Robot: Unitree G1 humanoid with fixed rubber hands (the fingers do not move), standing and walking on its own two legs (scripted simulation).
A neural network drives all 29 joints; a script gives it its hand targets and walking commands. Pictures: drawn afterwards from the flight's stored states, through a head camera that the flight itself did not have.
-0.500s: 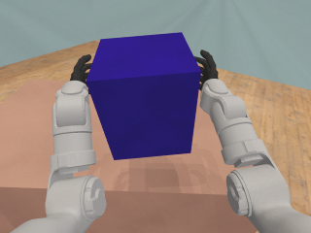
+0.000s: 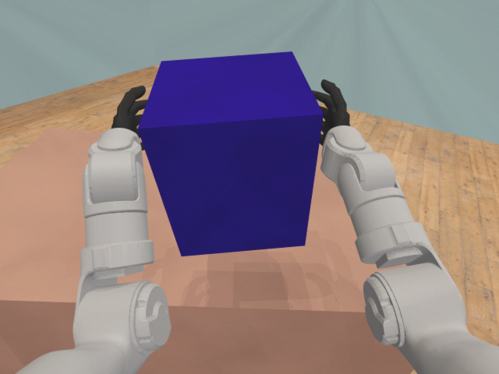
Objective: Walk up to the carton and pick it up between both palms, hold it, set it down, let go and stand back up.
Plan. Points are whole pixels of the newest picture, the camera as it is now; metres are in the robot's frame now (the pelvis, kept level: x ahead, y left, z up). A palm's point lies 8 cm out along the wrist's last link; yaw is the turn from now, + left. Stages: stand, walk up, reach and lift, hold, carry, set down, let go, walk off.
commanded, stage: hold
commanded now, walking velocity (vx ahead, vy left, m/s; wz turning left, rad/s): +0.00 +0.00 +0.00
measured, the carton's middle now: (235, 156) +0.40 +0.00 +0.22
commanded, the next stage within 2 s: none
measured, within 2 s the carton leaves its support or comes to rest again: neither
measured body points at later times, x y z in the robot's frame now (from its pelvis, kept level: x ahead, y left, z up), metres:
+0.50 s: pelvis +0.00 +0.00 +0.00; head -0.08 +0.03 +0.44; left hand +0.38 +0.16 +0.27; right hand +0.38 -0.14 +0.29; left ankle +0.03 +0.13 -0.75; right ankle -0.01 -0.11 -0.75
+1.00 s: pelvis +0.00 +0.00 +0.00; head -0.08 +0.02 +0.44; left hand +0.38 +0.16 +0.27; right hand +0.38 -0.14 +0.28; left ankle +0.03 +0.13 -0.75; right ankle -0.01 -0.11 -0.75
